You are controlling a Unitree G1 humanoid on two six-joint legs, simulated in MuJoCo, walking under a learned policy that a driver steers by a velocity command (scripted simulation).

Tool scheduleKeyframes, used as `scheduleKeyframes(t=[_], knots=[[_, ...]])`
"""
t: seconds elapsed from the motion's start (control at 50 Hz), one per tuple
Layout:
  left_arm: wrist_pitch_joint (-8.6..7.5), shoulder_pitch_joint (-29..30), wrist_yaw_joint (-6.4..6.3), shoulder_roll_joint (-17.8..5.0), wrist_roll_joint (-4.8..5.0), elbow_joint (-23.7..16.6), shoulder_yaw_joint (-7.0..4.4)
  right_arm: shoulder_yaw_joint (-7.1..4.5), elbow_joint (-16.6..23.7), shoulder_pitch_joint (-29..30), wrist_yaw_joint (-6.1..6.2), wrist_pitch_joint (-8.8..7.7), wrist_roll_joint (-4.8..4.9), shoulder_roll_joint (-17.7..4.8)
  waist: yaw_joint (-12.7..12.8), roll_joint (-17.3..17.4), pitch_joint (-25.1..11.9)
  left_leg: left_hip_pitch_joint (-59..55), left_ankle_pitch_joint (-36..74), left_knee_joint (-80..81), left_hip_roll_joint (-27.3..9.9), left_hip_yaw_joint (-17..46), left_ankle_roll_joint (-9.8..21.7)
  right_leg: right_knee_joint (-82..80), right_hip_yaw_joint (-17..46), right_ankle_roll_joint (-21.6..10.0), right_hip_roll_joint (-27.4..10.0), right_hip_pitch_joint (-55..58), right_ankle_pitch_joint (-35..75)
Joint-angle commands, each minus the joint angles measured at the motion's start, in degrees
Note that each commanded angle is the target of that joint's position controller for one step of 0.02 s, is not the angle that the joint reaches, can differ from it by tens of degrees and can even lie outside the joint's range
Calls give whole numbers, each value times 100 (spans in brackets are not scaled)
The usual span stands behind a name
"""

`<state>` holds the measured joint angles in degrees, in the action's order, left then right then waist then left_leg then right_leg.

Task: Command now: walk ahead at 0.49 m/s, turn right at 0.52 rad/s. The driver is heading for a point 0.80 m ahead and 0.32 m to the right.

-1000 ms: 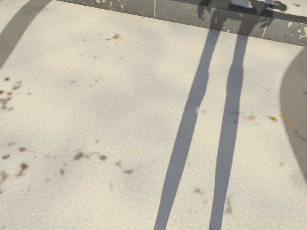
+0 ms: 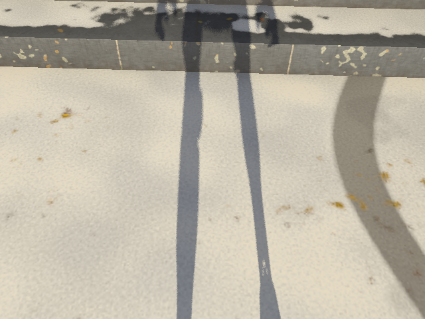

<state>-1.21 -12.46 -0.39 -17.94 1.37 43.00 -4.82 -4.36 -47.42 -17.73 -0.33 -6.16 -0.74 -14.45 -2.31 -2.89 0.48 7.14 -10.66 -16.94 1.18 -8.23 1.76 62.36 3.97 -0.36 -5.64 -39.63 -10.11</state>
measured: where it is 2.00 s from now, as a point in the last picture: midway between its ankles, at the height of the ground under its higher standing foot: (302, 240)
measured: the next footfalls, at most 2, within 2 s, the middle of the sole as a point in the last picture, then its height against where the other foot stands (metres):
right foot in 0.26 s outside the picture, level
left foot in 0.76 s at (230, 279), level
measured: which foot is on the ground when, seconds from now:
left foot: down 0.00-0.28, up 0.30-0.74, down 0.76-1.00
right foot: up 0.00-0.24, down 0.26-0.76, up 0.78-1.00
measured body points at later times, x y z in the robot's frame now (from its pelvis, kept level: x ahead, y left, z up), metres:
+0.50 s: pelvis +0.27 -0.09 +0.00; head +0.30 -0.12 +0.45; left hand +0.42 +0.15 -0.10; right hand +0.36 -0.40 -0.10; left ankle +0.39 +0.08 -0.66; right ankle +0.26 -0.16 -0.74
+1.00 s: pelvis +0.55 -0.13 +0.00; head +0.58 -0.14 +0.45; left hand +0.83 +0.01 -0.10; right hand +0.45 -0.40 -0.11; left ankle +0.60 -0.04 -0.74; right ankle +0.50 -0.29 -0.66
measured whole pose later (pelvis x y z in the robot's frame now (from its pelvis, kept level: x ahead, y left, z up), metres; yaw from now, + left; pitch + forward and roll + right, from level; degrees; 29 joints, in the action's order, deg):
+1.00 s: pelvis +0.55 -0.13 +0.00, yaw -35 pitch +1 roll +2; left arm -0.5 -13.4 -0.2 -18.1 1.4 36.8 -4.5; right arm -3.7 -45.9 -16.5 -0.5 -5.9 -0.5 -15.1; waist -2.6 -3.1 1.3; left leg 9.4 -11.6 -19.6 1.5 -6.3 2.0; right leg 63.6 4.1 -0.1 -4.1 -36.7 -15.0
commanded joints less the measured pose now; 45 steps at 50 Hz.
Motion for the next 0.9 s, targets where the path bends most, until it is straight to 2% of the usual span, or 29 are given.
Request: scheduleKeyframes(t=[0.02,0.1,0.18,0.22,0.24,0.26,0.28,0.3,0.32,0.34,0.36,0.38,0.4,0.46,0.5,0.56,0.6,0.64,0.7,0.72,0.74,0.76,0.78,0.8,0.82,0.84,0.86,0.88,0.9], knots=[[-23,-65,83,-42,-20,-347,26,-159,390,554,56,-103,-1,-772,251,569,201,111,955,1049,-1628,693,891,-701,234,40,-220,-174,856],[-66,803,246,39,-31,-664,109,-220,245,244,103,-6,68,-1023,-86,455,436,-226,985,1022,-1678,152,766,-1819,-228,-53,-152,-45,1269],[-50,1227,353,-72,-20,-983,95,-289,101,13,84,153,190,-1218,-173,519,546,-982,1509,604,-1858,-106,610,-2396,-566,-319,-1,-26,504],[-24,931,362,-262,-40,-1030,-7,-333,112,82,96,229,247,-1403,94,742,205,-1156,3546,-235,-1837,-310,486,-2482,-939,-549,395,715,-134],[-12,268,347,-453,-28,-893,-132,-339,133,171,105,283,275,-1450,507,752,-183,-1044,4459,-1211,-1703,-485,376,-2688,-1136,-713,708,1620,-170],[13,-789,274,-837,-3,-595,-349,-272,165,144,125,299,256,-1309,1006,601,-742,-361,4378,-2602,-1442,-635,166,-2956,-1096,-939,988,3216,121],[60,-1453,144,-1497,29,-464,-540,-101,386,-17,128,249,32,-823,1049,-493,-1235,1678,1436,-4717,-983,-662,-192,-3151,994,-1498,-238,5087,-46],[-42,-1147,173,-1746,38,-690,-494,77,661,-129,75,35,10,-416,584,-1273,-2080,3379,-2281,-6249,111,599,-403,-4306,4269,-2486,-1340,6159,-1174],[-128,-1161,229,-1182,-16,-727,-325,-46,757,536,6,-136,231,-962,961,-471,-1920,4001,-1966,-6493,-190,1355,-269,-4698,4059,-2187,-1327,6071,-1244],[-190,-1008,231,-925,-49,-678,-245,-32,854,805,-18,-220,333,-971,858,-327,-1224,4178,-1483,-6220,-416,1266,-120,-4631,3206,-1955,-1142,5410,-864],[-212,-609,223,-765,-40,-718,-191,-15,802,798,34,-247,215,-892,562,187,-784,3866,-1045,-5678,-676,1273,-93,-4598,2527,-1739,-875,4518,-268],[-222,-267,200,-552,-71,-799,-122,-64,741,742,72,-209,82,-958,343,138,-579,3445,-779,-5205,-845,1297,-117,-4662,2032,-1613,-658,3851,292],[-225,-90,174,-493,-126,-899,-89,-83,729,638,55,-134,57,-961,189,11,-490,3121,-597,-5027,-903,1318,-154,-4801,1848,-1601,-528,3423,591],[-275,-157,88,-608,-93,-856,-120,-50,763,691,51,25,-24,-782,101,110,-350,2958,-206,-4362,-793,1176,-409,-4978,1414,-1679,-350,2862,1380],[-269,-349,10,-707,-65,-765,-149,9,901,1150,58,47,-36,-657,236,89,-166,3063,426,-3519,-678,1137,-545,-4995,1179,-1577,-204,2730,1438],[-227,-578,-48,-735,-27,-651,-160,91,1047,1797,-4,8,13,-506,490,-125,-44,2649,1442,-2148,-384,1098,-573,-4902,985,-1310,50,2535,874],[-209,-761,-56,-793,-3,-562,-181,97,1142,2105,-59,-28,77,-542,614,-186,15,2381,1681,-1688,-237,1097,-554,-4838,1147,-1241,-8,2525,573],[-183,-897,-66,-756,27,-485,-181,56,1209,2215,-107,-72,113,-678,633,-224,25,2300,1586,-1372,-197,1237,-470,-4571,1454,-1194,-143,2808,388],[-121,-847,-102,-739,10,-475,-197,-40,1186,1957,-142,-140,125,-885,448,-424,-26,1939,903,-1141,-170,1304,-256,-4061,1916,-1056,-310,3201,494],[-94,-766,-100,-691,1,-502,-188,-86,1103,1612,-127,-164,122,-928,255,-490,-123,1479,762,-983,-123,1197,-146,-3794,1949,-970,-224,3184,699],[-91,-718,-84,-509,-21,-552,-123,-174,978,1038,-91,-191,71,-1072,-31,-425,-479,559,744,-866,-219,1194,28,-3131,1778,-794,81,3019,1023],[-100,-745,-60,-172,-109,-669,10,-255,908,180,-43,-201,-22,-1376,-371,164,-1312,-953,391,-969,-1147,2075,368,-1544,1326,-575,454,2333,300],[-151,-1602,-59,163,63,-815,110,-357,723,-302,-61,-126,-82,-1801,15,2203,-2008,-2771,-946,-377,-2407,4822,1305,374,639,-169,1241,250,-2272],[-159,-1594,-82,-434,128,-660,27,-248,791,-202,-92,-101,67,-1274,-95,1770,-1701,-2628,-2193,-46,-2530,5440,1276,1206,788,-92,787,-499,-2235],[-131,-951,-78,-768,91,-710,-69,-151,860,51,-58,-62,89,-917,-252,1176,-977,-1948,-2050,28,-2296,4495,1024,1393,673,-56,577,-669,-1673],[-104,-594,-87,-749,19,-780,-78,-99,881,325,-42,-18,36,-816,-175,754,-570,-1241,-1260,69,-2060,3697,872,1293,480,-28,370,-485,-1246],[-107,-358,-68,-675,-43,-860,-90,-61,829,480,-32,8,11,-697,-92,694,-241,-693,-573,186,-1825,3127,831,1026,468,-22,218,-364,-974],[-88,-381,-28,-573,-13,-889,-95,-30,793,541,-13,-3,-27,-635,44,853,-153,-351,-168,313,-1668,2684,764,847,454,-37,69,-102,-803],[-57,-431,-2,-466,27,-889,-82,-30,751,553,-8,-26,-13,-603,91,957,-118,-189,34,453,-1563,2364,759,708,374,-36,9,36,-729]])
